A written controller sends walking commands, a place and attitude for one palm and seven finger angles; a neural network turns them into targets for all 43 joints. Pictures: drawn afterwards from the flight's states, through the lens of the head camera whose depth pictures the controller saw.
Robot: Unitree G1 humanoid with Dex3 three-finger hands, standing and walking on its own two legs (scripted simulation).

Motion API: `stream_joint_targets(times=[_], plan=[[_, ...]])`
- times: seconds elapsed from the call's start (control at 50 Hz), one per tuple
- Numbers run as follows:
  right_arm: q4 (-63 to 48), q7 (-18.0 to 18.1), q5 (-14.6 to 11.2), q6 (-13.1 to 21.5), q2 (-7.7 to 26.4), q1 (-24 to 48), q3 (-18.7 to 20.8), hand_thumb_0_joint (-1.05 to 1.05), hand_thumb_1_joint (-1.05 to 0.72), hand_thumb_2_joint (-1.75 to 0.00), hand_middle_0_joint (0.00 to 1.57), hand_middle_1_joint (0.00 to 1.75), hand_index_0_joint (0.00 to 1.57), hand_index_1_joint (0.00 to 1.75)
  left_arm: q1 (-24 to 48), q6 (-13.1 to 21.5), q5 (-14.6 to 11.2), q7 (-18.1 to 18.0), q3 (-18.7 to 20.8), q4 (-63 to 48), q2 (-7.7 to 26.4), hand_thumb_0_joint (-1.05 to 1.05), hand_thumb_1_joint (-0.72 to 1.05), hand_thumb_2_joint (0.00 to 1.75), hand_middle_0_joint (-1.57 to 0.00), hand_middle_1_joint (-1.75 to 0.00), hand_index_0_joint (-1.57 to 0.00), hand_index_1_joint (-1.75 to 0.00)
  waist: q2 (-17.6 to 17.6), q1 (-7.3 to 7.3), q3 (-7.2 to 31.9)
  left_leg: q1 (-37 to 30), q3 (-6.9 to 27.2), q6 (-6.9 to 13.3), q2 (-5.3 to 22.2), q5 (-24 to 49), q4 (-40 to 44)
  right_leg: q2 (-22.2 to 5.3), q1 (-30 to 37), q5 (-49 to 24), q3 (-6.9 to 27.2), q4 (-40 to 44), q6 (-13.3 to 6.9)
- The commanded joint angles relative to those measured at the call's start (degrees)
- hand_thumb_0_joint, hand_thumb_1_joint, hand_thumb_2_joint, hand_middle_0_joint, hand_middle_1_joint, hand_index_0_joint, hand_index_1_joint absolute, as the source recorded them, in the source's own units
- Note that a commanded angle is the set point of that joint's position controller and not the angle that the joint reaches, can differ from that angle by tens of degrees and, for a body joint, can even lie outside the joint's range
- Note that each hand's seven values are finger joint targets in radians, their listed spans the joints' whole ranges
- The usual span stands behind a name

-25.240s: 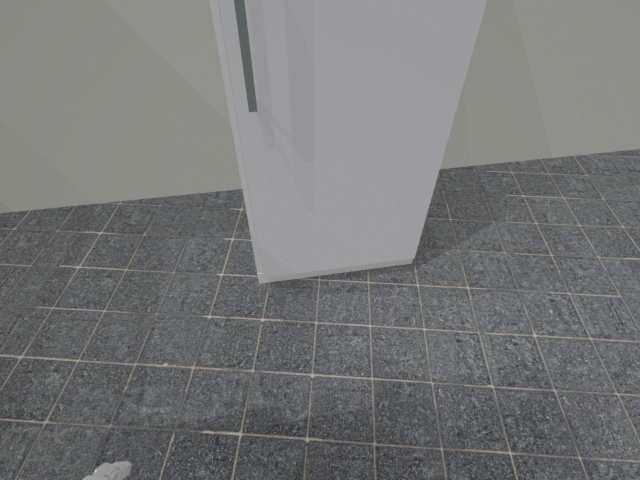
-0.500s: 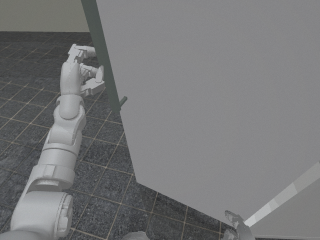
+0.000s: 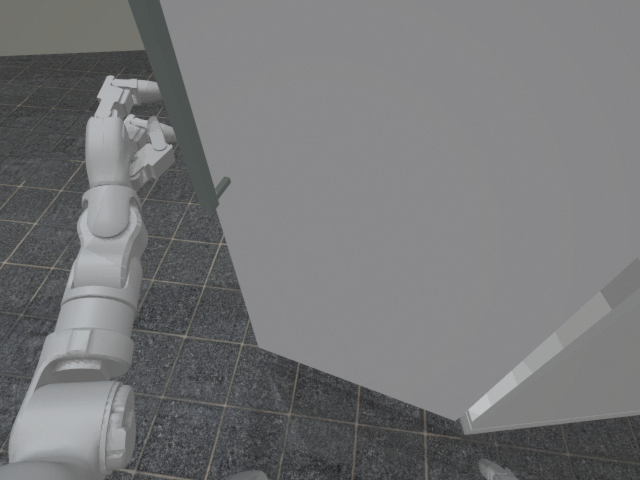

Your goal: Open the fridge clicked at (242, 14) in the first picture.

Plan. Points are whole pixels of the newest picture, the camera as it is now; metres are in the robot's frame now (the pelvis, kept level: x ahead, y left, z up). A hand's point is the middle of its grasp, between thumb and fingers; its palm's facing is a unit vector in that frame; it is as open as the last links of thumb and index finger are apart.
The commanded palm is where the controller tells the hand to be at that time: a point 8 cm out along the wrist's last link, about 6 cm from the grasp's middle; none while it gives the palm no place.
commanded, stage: stop walking and hold the door back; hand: left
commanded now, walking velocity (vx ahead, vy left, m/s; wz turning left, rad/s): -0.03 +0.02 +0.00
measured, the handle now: (174, 50) +0.50 +0.19 +0.27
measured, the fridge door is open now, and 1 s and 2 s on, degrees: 64 64 64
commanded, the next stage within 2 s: loosen the grip on the handle in 0.20 s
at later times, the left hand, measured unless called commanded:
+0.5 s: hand (134, 146) +0.43 +0.24 +0.19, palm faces +0.27 -0.94 -0.20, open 6.5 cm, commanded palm +0.39 +0.27 +0.17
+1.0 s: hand (165, 162) +0.45 +0.22 +0.15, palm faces +0.28 -0.95 -0.15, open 14.5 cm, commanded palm +0.41 +0.28 +0.15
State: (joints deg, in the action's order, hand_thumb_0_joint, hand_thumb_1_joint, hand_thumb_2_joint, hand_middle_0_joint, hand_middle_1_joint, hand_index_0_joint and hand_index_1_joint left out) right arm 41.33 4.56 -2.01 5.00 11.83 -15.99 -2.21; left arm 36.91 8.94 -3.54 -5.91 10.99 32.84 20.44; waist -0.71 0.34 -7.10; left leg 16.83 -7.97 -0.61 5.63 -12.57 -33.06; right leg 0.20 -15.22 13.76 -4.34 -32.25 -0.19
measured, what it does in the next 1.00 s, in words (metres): stands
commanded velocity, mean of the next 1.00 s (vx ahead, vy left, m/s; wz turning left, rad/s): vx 0.00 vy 0.00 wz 0.00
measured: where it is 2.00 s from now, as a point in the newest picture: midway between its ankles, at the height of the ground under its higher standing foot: outside the picture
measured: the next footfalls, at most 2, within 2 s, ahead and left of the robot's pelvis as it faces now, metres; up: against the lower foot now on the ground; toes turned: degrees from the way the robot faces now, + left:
none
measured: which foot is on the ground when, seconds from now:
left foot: down 0.00-1.00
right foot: down 0.00-1.00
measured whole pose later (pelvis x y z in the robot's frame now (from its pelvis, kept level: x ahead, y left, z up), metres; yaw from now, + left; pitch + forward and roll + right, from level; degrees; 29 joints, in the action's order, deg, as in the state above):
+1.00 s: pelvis +0.04 +0.03 +0.00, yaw -1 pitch +4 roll +0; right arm 42.2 2.8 -0.6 7.6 14.0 -17.8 -0.4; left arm 27.2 13.3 -1.6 -6.1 13.4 31.7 16.9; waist -1.1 0.7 2.8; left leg 20.9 -5.4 1.0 1.8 -16.8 -33.3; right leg -0.9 -20.9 16.3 -2.0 -32.8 0.0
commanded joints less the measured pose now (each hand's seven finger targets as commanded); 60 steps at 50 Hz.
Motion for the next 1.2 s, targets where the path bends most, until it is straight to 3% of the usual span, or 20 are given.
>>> stream_joint_targets(times=[0.0, 0.04, 0.12, 0.2, 0.26, 0.28, 0.3, 0.32, 0.34, 0.38, 0.44, 0.52, 0.58, 0.66, 0.68, 0.8, 0.92, 0.96, 1.04, 1.18], plan=[[-8.10, 0.75, -0.03, 1.96, 9.20, 4.52, 3.66, 0.00, -0.90, -0.90, 0.20, 0.30, 0.20, 0.30, 22.91, 4.14, 1.52, 0.76, 3.13, -15.11, 13.98, 0.00, 0.90, 0.90, -0.45, -1.40, -0.45, -1.40, 1.45, 0.59, 22.73, -3.07, 3.72, 0.59, 2.55, 5.16, 0.16, -9.16, 10.41, -17.35, 9.99, 8.05, -1.38], [-7.42, 1.02, -0.56, 1.66, 8.85, 4.85, 3.67, 0.00, -0.90, -0.90, 0.20, 0.30, 0.20, 0.30, 23.16, 2.85, 0.68, 0.62, 2.19, -10.88, 13.01, 0.00, 0.90, 0.90, -0.45, -1.40, -0.45, -1.40, 12.61, 0.03, 20.08, 1.99, 5.62, -0.52, -1.18, -8.70, -4.71, -14.08, 10.97, -19.29, 16.50, 10.65, -4.51], [-6.24, 1.53, 0.01, 2.29, 8.41, 5.61, 2.71, 0.00, -0.90, -0.90, 0.20, 0.30, 0.20, 0.30, 27.99, 2.54, 1.21, 0.61, 2.27, -6.08, 11.86, 0.00, 0.90, 0.90, -0.45, -1.40, -0.45, -1.40, 11.22, -0.87, 20.82, 1.65, 7.86, 0.29, -2.45, -8.87, -3.36, -14.36, 10.37, -15.14, 15.83, 10.20, -5.29], [-6.75, 1.69, -0.11, 2.32, 9.92, 7.07, 3.22, 0.00, -0.90, -0.90, 0.20, 0.30, 0.20, 0.30, 30.04, 3.58, 0.55, 0.54, 1.11, -9.43, 10.88, 0.00, 0.90, 0.90, -0.45, -1.40, -0.45, -1.40, 0.50, -0.93, 24.96, -11.87, 11.62, 2.71, 3.49, 14.40, 7.30, -6.21, 5.23, -10.82, 7.34, 4.22, 0.07], [-7.43, 1.35, -0.31, 1.81, 9.25, 7.67, 2.44, 0.00, -0.90, -0.90, 0.20, 0.30, 0.20, 0.30, 32.83, 4.02, 0.38, 1.07, -3.41, -9.28, 6.08, 0.00, 0.90, 0.90, -0.45, -1.40, -0.45, -1.40, -7.39, -0.79, 20.73, -6.22, 16.30, 5.22, 7.62, 4.60, 12.12, -2.83, 4.31, 2.07, 5.03, 2.62, 1.14], [-6.67, -0.18, 0.69, 4.06, 13.45, 1.85, 8.75, 0.00, -0.90, -0.90, 0.20, 0.30, 0.20, 0.30, 56.14, 4.39, 8.66, 1.02, 27.70, -3.75, 48.12, 0.00, 0.90, 0.90, -0.45, -1.40, -0.45, -1.40, 6.86, -3.68, 21.45, -6.07, 8.69, 5.86, 4.95, 11.45, 5.52, -5.51, 6.51, -9.64, 11.26, 7.86, -0.48], [-7.27, -0.85, 1.62, 6.74, 10.13, 2.05, 4.83, 0.00, -0.90, -0.90, 0.20, 0.30, 0.20, 0.30, 46.05, -0.52, 8.71, 4.38, 8.37, 9.04, 18.72, 0.00, 0.78, 0.84, -0.45, -1.40, -0.45, -1.40, 10.45, 4.24, 40.84, -5.58, 4.91, 2.33, -5.79, 17.95, 8.34, -1.05, 11.51, -23.25, 4.07, 2.02, -3.23], [-5.43, -0.34, -0.31, 6.86, 11.26, 1.25, 5.98, 0.00, -0.90, -0.90, 0.20, 0.30, 0.20, 0.30, 36.65, -1.37, 6.26, 4.06, 12.91, 7.41, 17.82, 0.00, 0.66, 0.78, -0.45, -1.40, -0.45, -1.40, 10.66, 1.82, 35.18, -5.89, 5.52, 1.82, -4.82, 17.18, 5.09, -1.47, 6.47, -22.77, 2.32, 2.21, -2.42], [-6.08, -0.95, 0.11, 6.95, 11.28, 0.73, 5.82, 0.00, -0.90, -0.90, 0.20, 0.30, 0.20, 0.30, 30.56, -1.28, 5.25, 5.90, 5.85, 6.99, 9.32, 0.00, 0.54, 0.73, -0.45, -1.40, -0.45, -1.40, -2.41, 0.81, 34.89, -8.57, 5.59, 0.11, -4.93, 17.71, 5.14, -2.65, 4.06, -20.30, 2.42, 2.66, -2.43], [-5.65, -1.71, 0.56, 7.37, 11.07, 3.14, 5.38, 0.00, -0.90, -0.90, 0.20, 0.30, 0.20, 0.30, 31.30, 2.66, 1.95, 5.71, 2.91, 1.75, 6.90, 0.00, 0.30, 0.61, -0.45, -1.40, -0.45, -1.40, -16.79, 0.74, 29.09, -13.88, 6.80, -0.83, -4.20, 9.27, 5.10, -1.93, -4.12, -8.48, 3.14, 5.37, -2.43], [-7.19, -2.53, 0.17, 7.92, 10.64, 2.97, 5.01, 0.00, -0.90, -0.90, 0.20, 0.30, 0.20, 0.30, 29.41, 6.50, 4.66, 4.64, -3.70, 1.27, 2.23, 0.00, -0.07, 0.43, -0.45, -1.40, -0.45, -1.40, -6.09, 3.62, 17.26, -5.21, 8.90, 0.95, -3.15, -4.55, 7.04, -1.61, -8.54, -0.34, 2.58, 6.15, -2.37], [-7.84, -1.29, -1.13, 8.15, 12.53, 3.17, 4.54, 0.00, -0.90, -0.90, 0.20, 0.30, 0.20, 0.30, 26.58, 6.96, 0.00, 3.62, 0.44, 4.78, 5.83, 0.00, -0.55, 0.20, -0.42, -1.37, -0.42, -1.37, 10.95, 2.94, 13.26, 1.04, 9.00, 1.96, -3.76, -15.58, 9.19, -1.62, -8.71, 11.44, 4.21, 8.79, -1.05], [-7.69, -0.57, -0.85, 8.04, 12.10, 3.73, 4.04, 0.00, -0.90, -0.90, 0.20, 0.30, 0.20, 0.30, 30.46, 7.21, 0.04, 1.53, 5.39, 1.26, 12.44, 0.00, -0.55, 0.20, -0.38, -1.32, -0.38, -1.32, 6.30, 0.93, 18.81, 0.52, 7.41, 2.15, -4.62, -13.55, 8.79, -1.80, -5.20, 11.20, 5.30, 8.24, -0.93], [-8.54, -1.02, 0.94, 8.21, 10.68, 4.02, 3.95, 0.00, -0.90, -0.90, 0.20, 0.30, 0.20, 0.30, 32.87, 9.93, 5.78, -3.52, 6.78, -13.16, 16.48, 0.00, -0.55, 0.20, -0.33, -1.25, -0.33, -1.25, -8.82, -0.80, 29.34, -6.19, 8.14, 1.80, -4.25, -5.58, 8.30, -1.14, -2.85, 2.72, 4.25, 4.47, -1.93], [-6.24, -0.93, 1.54, 7.82, 10.35, 1.93, 4.06, 0.00, -0.90, -0.90, 0.20, 0.30, 0.20, 0.30, 24.34, 9.41, 6.49, -4.15, 5.10, 0.95, 11.66, 0.00, -0.55, 0.20, -0.32, -1.23, -0.32, -1.23, -2.73, 0.92, 22.03, -1.87, 7.91, 1.91, -4.02, -5.11, 6.88, -0.77, -6.27, 2.42, 3.45, 4.35, -1.77], [-7.37, -1.19, 1.90, 6.79, 10.82, 0.88, 5.17, 0.00, -0.90, -0.90, 0.20, 0.30, 0.20, 0.30, 20.08, 11.88, 2.90, -2.43, 6.01, -12.86, 10.82, 0.00, -0.55, 0.20, -0.25, -1.15, -0.25, -1.15, -2.31, -0.10, 34.38, -7.84, 6.25, 1.77, -3.73, 13.00, 2.90, -0.31, 0.10, -11.05, 3.50, 2.07, -1.46], [-7.20, -1.43, 0.99, 5.38, 10.73, 0.63, 5.47, 0.00, -0.90, -0.90, 0.20, 0.30, 0.20, 0.30, 10.95, 7.34, 1.22, -0.40, 2.76, -13.99, 5.48, 0.00, -0.55, 0.20, -0.25, -1.15, -0.25, -1.15, 0.35, 0.29, 27.47, -6.28, 5.93, 1.63, -3.47, 17.57, 2.51, -0.18, -0.82, -15.89, 2.40, 2.27, -0.88], [-6.14, -0.69, 0.78, 4.26, 11.74, -0.12, 5.08, 0.00, -0.90, -0.90, 0.20, 0.30, 0.20, 0.30, 13.64, 5.61, 1.76, -0.71, 8.59, -10.07, 13.54, 0.00, -0.55, 0.20, -0.25, -1.15, -0.25, -1.15, 3.17, 1.09, 23.37, -3.31, 5.94, 1.93, -3.60, 14.62, 2.98, -0.58, -0.92, -15.41, 2.76, 3.15, -0.69], [-8.12, 0.10, 0.64, 2.73, 10.82, 1.74, 4.96, 0.00, -0.90, -0.90, 0.20, 0.30, 0.20, 0.30, 12.03, 5.20, 1.24, 0.57, 11.37, -12.86, 15.53, 0.00, -0.55, 0.20, -0.25, -1.15, -0.25, -1.15, 0.95, -1.06, 25.56, -2.34, 4.76, 2.28, -4.68, 14.47, 3.09, -1.07, 3.31, -17.67, 3.58, 2.82, -0.95], [-8.35, 0.05, 0.53, 2.65, 10.60, 1.59, 4.97, 0.00, -0.90, -0.90, 0.20, 0.30, 0.20, 0.30, 10.76, 9.01, -0.28, 5.65, 9.44, -15.22, 14.43, 0.00, -0.55, 0.20, -0.25, -1.15, -0.25, -1.15, -2.62, 0.06, 28.34, -5.86, 5.22, 2.29, -4.82, 18.03, 0.70, -0.36, 0.99, -19.89, 3.54, 1.51, -0.95]])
